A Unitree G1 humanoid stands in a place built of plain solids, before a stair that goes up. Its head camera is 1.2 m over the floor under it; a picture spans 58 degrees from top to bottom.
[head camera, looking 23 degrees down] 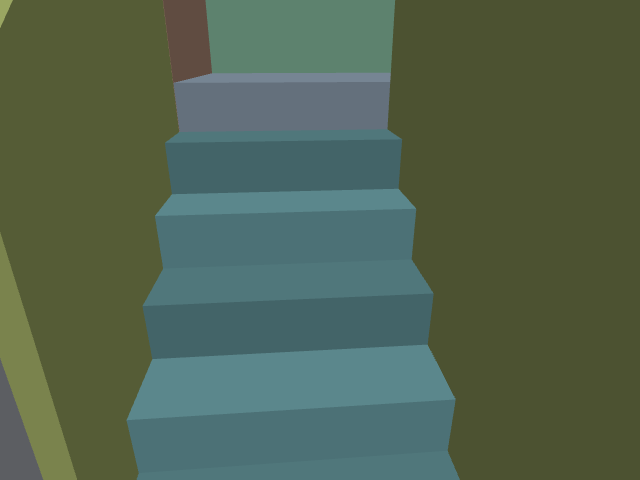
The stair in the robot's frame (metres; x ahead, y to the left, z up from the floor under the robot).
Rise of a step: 0.18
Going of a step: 0.24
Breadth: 0.84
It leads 5 degrees to the left of straight ahead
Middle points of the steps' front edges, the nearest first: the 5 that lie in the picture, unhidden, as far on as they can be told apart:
0.85 0.06 0.37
1.08 0.08 0.55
1.32 0.10 0.74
1.55 0.12 0.92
1.78 0.14 1.11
